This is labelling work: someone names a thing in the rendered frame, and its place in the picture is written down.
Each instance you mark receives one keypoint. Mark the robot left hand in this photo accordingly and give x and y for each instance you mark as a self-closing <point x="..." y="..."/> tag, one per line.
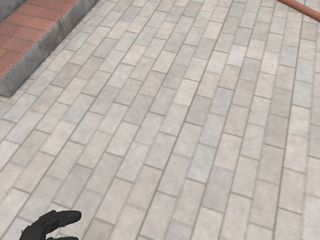
<point x="49" y="222"/>

